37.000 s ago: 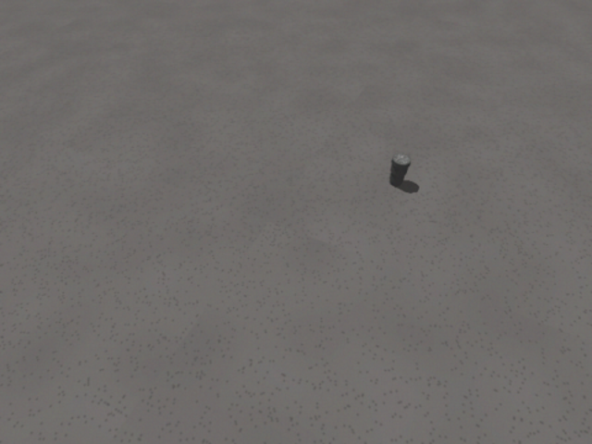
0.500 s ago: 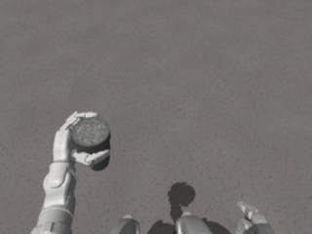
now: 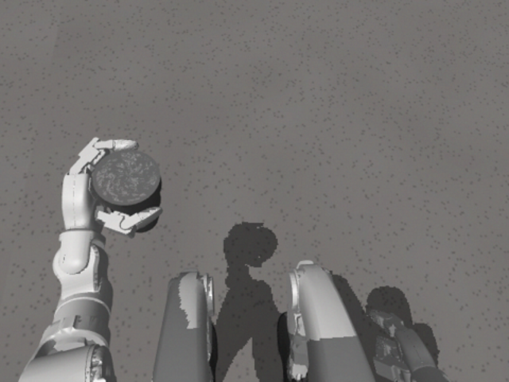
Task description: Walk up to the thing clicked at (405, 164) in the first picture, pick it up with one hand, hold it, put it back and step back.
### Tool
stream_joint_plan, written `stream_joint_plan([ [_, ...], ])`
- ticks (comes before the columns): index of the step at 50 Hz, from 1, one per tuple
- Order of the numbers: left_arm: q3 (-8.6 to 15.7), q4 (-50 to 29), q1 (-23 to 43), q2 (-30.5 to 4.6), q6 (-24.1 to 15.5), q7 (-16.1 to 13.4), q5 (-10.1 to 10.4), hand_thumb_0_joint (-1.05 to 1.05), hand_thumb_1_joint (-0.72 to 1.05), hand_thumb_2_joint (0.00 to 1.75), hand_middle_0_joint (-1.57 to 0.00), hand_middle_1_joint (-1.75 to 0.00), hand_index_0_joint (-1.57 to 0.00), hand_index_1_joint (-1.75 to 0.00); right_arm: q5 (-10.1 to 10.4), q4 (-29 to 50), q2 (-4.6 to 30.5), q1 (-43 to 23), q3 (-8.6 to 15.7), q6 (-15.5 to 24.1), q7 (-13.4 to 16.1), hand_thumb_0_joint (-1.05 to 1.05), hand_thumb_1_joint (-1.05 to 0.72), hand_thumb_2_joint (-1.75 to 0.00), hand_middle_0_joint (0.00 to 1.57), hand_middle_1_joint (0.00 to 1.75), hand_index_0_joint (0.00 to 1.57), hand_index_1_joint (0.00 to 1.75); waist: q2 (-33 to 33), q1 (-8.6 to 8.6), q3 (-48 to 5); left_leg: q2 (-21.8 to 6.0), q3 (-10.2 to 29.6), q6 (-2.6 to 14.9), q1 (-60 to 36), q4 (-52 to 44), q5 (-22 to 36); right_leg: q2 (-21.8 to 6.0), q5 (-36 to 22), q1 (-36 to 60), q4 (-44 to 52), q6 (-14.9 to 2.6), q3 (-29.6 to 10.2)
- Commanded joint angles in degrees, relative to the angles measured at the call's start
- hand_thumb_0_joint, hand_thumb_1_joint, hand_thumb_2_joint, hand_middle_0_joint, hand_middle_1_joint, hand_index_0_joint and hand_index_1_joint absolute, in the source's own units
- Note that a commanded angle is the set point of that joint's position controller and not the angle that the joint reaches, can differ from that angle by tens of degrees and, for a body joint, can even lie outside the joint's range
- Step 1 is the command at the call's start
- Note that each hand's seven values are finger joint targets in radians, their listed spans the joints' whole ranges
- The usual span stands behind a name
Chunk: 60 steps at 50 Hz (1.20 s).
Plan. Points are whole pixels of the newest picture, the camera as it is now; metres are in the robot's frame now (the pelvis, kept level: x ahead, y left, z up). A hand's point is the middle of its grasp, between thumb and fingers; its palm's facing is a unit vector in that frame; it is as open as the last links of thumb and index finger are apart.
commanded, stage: crouch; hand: left
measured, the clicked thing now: (135, 199) +0.40 +0.19 -0.06
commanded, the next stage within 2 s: lower in 1.04 s
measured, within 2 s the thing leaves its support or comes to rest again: neither
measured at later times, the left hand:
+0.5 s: hand (155, 210) +0.42 +0.19 -0.19, palm faces +0.04 -1.00 -0.01, open 11.3 cm
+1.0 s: hand (158, 217) +0.43 +0.20 -0.27, palm faces +0.04 -1.00 +0.00, open 11.3 cm
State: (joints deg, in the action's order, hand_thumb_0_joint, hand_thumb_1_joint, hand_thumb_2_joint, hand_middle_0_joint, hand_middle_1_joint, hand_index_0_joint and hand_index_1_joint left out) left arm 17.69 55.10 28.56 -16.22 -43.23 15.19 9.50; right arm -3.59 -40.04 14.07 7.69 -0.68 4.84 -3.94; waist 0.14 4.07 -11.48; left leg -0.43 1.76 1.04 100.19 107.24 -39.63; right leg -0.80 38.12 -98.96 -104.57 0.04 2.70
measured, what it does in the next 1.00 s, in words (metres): lowers itself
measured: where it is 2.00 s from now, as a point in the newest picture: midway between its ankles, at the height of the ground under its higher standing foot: (249, 374)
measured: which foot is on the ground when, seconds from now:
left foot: down 0.00-1.00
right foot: down 0.00-1.00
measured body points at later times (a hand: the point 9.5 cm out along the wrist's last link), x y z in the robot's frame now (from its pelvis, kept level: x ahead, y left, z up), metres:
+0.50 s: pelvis -0.04 +0.00 -0.15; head +0.16 +0.05 +0.25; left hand +0.41 +0.24 -0.19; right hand +0.05 -0.28 -0.26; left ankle +0.06 +0.11 -0.47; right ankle +0.07 -0.12 -0.47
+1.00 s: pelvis -0.03 +0.00 -0.19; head +0.19 +0.08 +0.20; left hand +0.42 +0.25 -0.26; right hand +0.07 -0.28 -0.28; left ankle +0.06 +0.11 -0.47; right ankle +0.07 -0.12 -0.47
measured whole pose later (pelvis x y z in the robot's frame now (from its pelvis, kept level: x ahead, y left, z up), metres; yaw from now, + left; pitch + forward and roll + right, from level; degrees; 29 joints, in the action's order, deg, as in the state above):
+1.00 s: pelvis -0.03 +0.00 -0.19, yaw -6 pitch +27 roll -9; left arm 24.4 65.5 38.2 -28.5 -47.8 12.7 6.2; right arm -10.0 -40.5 18.0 1.6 -8.7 0.9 -6.9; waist -3.9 10.3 1.3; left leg -0.3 8.0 0.9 129.6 142.8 -40.4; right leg -0.6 37.3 -125.4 -135.7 -0.1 8.3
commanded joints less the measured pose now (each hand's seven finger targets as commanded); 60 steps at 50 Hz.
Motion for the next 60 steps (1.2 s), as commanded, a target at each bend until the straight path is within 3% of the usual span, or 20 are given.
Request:
stream_joint_plan([
  [1,1.58,-7.31,21.79,-10.48,-6.1,0.05,-0.28,0.0,0.16,1.08,-1.12,-1.23,-1.15,-1.21,-0.58,2.7,11.66,6.38,3.75,1.75,0.23,0.0,-0.91,-0.9,0.2,0.3,0.2,0.3,3.48,2.9,-33.26,1.29,1.66,0.46,-16.62,-6.71,15.82,1.71,-14.46,11.12,5.77,-2.59,-0.31],
  [4,2.29,-3.08,24.94,-11.44,-6.89,0.23,-1.45,0.0,0.17,1.09,-1.13,-1.23,-1.15,-1.22,-1.36,2.24,11.97,6.36,3.4,1.45,-0.28,0.0,-0.91,-0.9,0.2,0.3,0.2,0.3,5.27,3.29,-32.02,1.34,1.31,0.06,-13.01,-3.94,11.7,1.56,-10.71,6.09,2.3,-2.83,0.51],
  [8,4.58,-1.96,26.58,-14.68,-7.32,-0.22,-2.31,0.0,0.19,1.11,-1.13,-1.25,-1.15,-1.23,-2.04,2.35,12.75,6.18,2.68,1.0,-0.94,0.0,-0.9,-0.9,0.2,0.3,0.2,0.3,8.86,1.85,-35.19,1.34,0.77,-0.5,-12.37,-1.19,9.55,1.56,-8.96,3.16,-1.95,-2.99,1.36],
  [9,3.84,-3.97,29.34,-14.56,-7.53,-0.32,-2.42,0.0,0.19,1.12,-1.14,-1.26,-1.17,-1.25,-2.03,2.51,13.07,5.76,2.73,0.85,-1.0,0.0,-0.9,-0.9,0.2,0.3,0.2,0.3,9.84,2.69,-34.21,1.26,1.13,-0.62,-11.23,-1.15,6.75,1.5,-7.31,1.08,-3.12,-3.05,1.81],
  [11,4.97,-2.68,30.23,-15.18,-7.39,-0.9,-2.52,0.0,0.21,1.14,-1.15,-1.27,-1.17,-1.26,-2.16,2.17,13.34,5.77,2.54,0.56,-1.12,0.0,-0.9,-0.9,0.2,0.3,0.2,0.3,10.12,2.55,-34.76,1.32,0.71,-0.64,-9.36,0.65,5.04,1.5,-6.58,0.15,-4.72,-2.93,2.15],
  [16,6.5,-3.11,33.99,-19.18,-7.71,-2.42,-3.13,0.0,0.19,1.13,-1.14,-1.25,-1.16,-1.24,-2.42,1.97,13.95,4.91,1.6,0.05,-0.9,0.0,-0.9,-0.9,0.2,0.3,0.2,0.3,8.24,4.23,-31.34,1.58,0.03,0.14,-1.22,4.54,-1.69,1.62,-1.52,-1.55,-6.33,-2.22,2.53],
  [17,6.6,-2.53,32.88,-19.32,-7.62,-2.53,-3.19,0.0,0.22,1.12,-1.12,-1.23,-1.14,-1.22,-2.49,2.03,13.96,3.97,1.42,0.01,-0.91,0.0,-0.89,-0.9,0.2,0.3,0.2,0.3,8.23,3.72,-29.95,1.59,-0.16,0.26,-0.15,5.19,-2.93,1.63,-0.37,-2.21,-6.87,-2.12,2.52],
  [18,6.9,-1.36,33.57,-20.0,-7.46,-2.62,-3.41,0.0,0.2,1.12,-1.12,-1.23,-1.14,-1.22,-2.53,1.96,14.58,4.51,1.35,-0.09,-0.88,0.0,-0.89,-0.9,0.2,0.3,0.2,0.3,8.28,4.91,-29.34,1.57,0.23,0.3,1.08,5.75,-3.41,1.64,-0.32,-3.0,-7.67,-2.14,3.08],
  [20,6.87,1.01,31.52,-19.37,-7.39,-2.68,-3.67,0.0,0.19,1.09,-1.1,-1.2,-1.11,-1.19,-2.65,1.73,14.8,3.86,0.84,-0.34,-0.95,0.0,-0.89,-0.9,0.2,0.3,0.2,0.3,7.11,5.23,-27.04,1.5,0.53,0.31,2.93,6.86,-3.66,1.74,-0.19,-4.62,-8.93,-2.08,3.66],
  [31,9.05,0.27,27.67,-21.81,-7.84,-1.55,-2.58,0.0,0.16,1.04,-1.09,-1.17,-1.11,-1.16,-4.04,1.13,16.97,4.53,-1.06,-1.54,-1.3,0.0,-0.9,-0.9,0.2,0.3,0.2,0.3,9.88,5.16,-29.29,1.05,1.21,-0.25,3.46,13.99,6.47,2.24,-9.18,-4.3,-15.13,-2.24,4.83],
  [37,8.67,-2.29,27.19,-22.18,-8.37,-1.78,-2.68,0.0,0.17,1.04,-1.06,-1.15,-1.08,-1.14,-4.96,0.56,17.77,4.64,-1.81,-2.46,-1.57,0.0,-0.9,-0.9,0.2,0.3,0.2,0.3,12.57,6.21,-29.69,0.57,2.43,-0.72,2.25,15.92,9.82,2.38,-12.32,-4.59,-17.26,-2.3,5.69],
  [39,7.69,-3.0,27.41,-21.42,-8.62,-1.81,-2.53,0.0,0.15,1.02,-1.05,-1.14,-1.07,-1.13,-5.17,0.65,17.67,3.53,-1.96,-2.59,-1.65,0.0,-0.9,-0.9,0.2,0.3,0.2,0.3,12.52,6.23,-27.91,0.46,2.56,-0.69,3.06,16.28,8.5,2.51,-11.16,-6.42,-17.54,-2.3,5.85],
  [40,7.52,-1.95,27.67,-21.05,-8.47,-1.77,-2.64,0.0,0.14,1.02,-1.05,-1.15,-1.08,-1.13,-5.34,0.54,18.21,3.69,-1.93,-2.71,-1.61,0.0,-0.91,-0.9,0.2,0.3,0.2,0.3,12.89,7.4,-26.93,0.36,3.08,-0.71,2.8,16.45,7.81,2.48,-10.8,-7.58,-17.69,-2.28,6.32],
  [46,7.24,-1.75,28.77,-22.29,-9.4,-2.35,-2.48,0.0,0.16,1.04,-1.05,-1.16,-1.07,-1.14,-6.16,0.55,19.08,2.59,-3.27,-3.3,-2.04,0.0,-0.9,-0.9,0.2,0.3,0.2,0.3,12.51,8.29,-24.61,0.24,3.94,-0.7,4.83,18.07,7.14,2.52,-10.37,-7.71,-18.78,-2.04,7.2],
  [50,7.58,0.26,25.81,-22.08,-9.7,-2.75,-2.32,0.0,0.15,1.05,-1.06,-1.17,-1.09,-1.16,-6.74,0.84,19.48,1.47,-4.11,-3.62,-2.33,0.0,-0.9,-0.9,0.2,0.3,0.2,0.3,12.48,7.84,-24.02,0.13,4.25,-0.86,4.61,19.02,7.56,2.7,-10.61,-7.84,-19.68,-1.99,7.68],
  [52,8.1,-0.67,26.8,-23.43,-10.18,-3.11,-2.29,0.0,0.14,1.07,-1.07,-1.19,-1.1,-1.18,-7.08,1.21,19.5,1.46,-4.62,-3.85,-2.49,0.0,-0.9,-0.9,0.2,0.3,0.2,0.3,12.91,8.16,-24.67,0.2,4.26,-0.81,5.46,19.46,7.47,2.81,-10.85,-6.06,-19.59,-1.84,7.79],
  [54,8.38,-0.38,25.73,-24.24,-10.23,-3.74,-2.75,0.0,0.13,1.05,-1.06,-1.18,-1.09,-1.16,-7.25,1.6,19.59,0.61,-4.78,-4.05,-2.6,0.0,-0.9,-0.9,0.2,0.3,0.2,0.3,12.81,7.38,-23.86,0.18,4.28,-0.75,6.42,19.45,6.26,3.0,-9.6,-6.69,-19.62,-1.91,7.84],
  [57,7.68,-0.15,25.55,-23.85,-10.59,-3.85,-3.09,0.0,0.16,1.06,-1.06,-1.18,-1.09,-1.16,-7.56,1.64,20.3,0.59,-5.36,-4.44,-2.72,0.0,-0.9,-0.9,0.2,0.3,0.2,0.3,14.08,8.54,-22.65,-0.01,5.2,-1.1,5.04,19.01,6.79,2.91,-10.2,-7.97,-20.32,-2.06,8.65],
  [58,7.8,-0.88,25.31,-24.43,-10.73,-3.79,-3.12,0.0,0.1,1.04,-1.1,-1.19,-1.11,-1.19,-7.62,1.72,20.3,0.34,-5.54,-4.45,-2.75,0.0,-0.91,-0.9,0.2,0.3,0.2,0.3,14.67,8.07,-23.25,-0.11,5.23,-1.15,4.34,19.26,7.52,3.06,-10.7,-7.78,-20.64,-2.15,8.62],
  [60,7.69,2.82,24.84,-24.11,-10.75,-4.12,-3.23,0.0,0.07,1.03,-1.12,-1.2,-1.13,-1.2,-7.61,1.94,20.47,-0.67,-6.13,-4.5,-2.83,0.0,-0.91,-0.9,0.2,0.3,0.2,0.3,13.29,9.0,-19.9,-0.17,5.65,-1.02,6.46,19.46,5.77,3.08,-9.31,-9.67,-20.89,-2.09,9.03],
])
